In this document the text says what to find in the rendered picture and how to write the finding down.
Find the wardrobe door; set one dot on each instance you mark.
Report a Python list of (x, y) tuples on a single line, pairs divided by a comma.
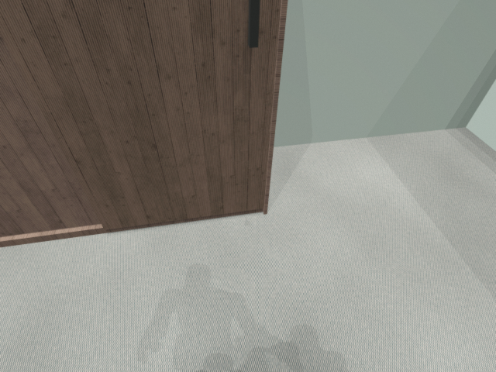
[(38, 188), (161, 108)]

